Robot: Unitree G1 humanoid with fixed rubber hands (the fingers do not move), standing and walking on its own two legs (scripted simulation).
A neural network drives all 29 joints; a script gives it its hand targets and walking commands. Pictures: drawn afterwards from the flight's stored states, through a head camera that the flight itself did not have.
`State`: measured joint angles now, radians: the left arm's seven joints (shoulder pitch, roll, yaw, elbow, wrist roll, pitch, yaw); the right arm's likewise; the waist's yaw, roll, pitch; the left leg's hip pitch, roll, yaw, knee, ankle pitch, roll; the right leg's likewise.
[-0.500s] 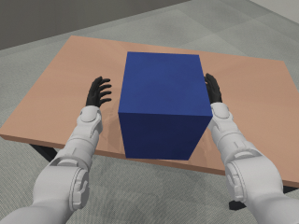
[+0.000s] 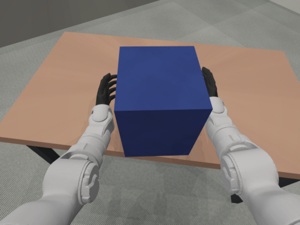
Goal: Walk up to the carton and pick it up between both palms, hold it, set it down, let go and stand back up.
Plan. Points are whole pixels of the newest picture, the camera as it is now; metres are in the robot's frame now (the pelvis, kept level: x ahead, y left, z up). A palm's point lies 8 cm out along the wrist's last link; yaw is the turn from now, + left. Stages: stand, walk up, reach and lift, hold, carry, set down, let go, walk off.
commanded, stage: reach and lift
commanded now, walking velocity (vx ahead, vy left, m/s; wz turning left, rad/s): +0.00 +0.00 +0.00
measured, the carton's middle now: (157, 105) +0.43 +0.00 +0.05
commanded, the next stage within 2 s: none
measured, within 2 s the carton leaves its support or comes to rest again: leaves its support in 1.70 s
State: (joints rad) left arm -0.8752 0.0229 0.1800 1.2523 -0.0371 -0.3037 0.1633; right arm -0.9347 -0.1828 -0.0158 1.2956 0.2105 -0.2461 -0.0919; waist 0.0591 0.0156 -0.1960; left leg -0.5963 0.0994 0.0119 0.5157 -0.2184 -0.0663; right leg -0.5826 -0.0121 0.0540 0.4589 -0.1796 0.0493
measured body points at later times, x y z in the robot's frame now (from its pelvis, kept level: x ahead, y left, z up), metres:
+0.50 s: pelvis +0.02 +0.00 +0.02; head +0.06 +0.01 +0.46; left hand +0.41 +0.16 +0.06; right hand +0.43 -0.14 +0.08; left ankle +0.00 +0.16 -0.73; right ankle +0.01 -0.15 -0.73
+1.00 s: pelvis +0.02 -0.01 +0.02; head +0.07 +0.02 +0.46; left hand +0.41 +0.16 +0.06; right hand +0.44 -0.14 +0.08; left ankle +0.00 +0.15 -0.73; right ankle +0.01 -0.15 -0.73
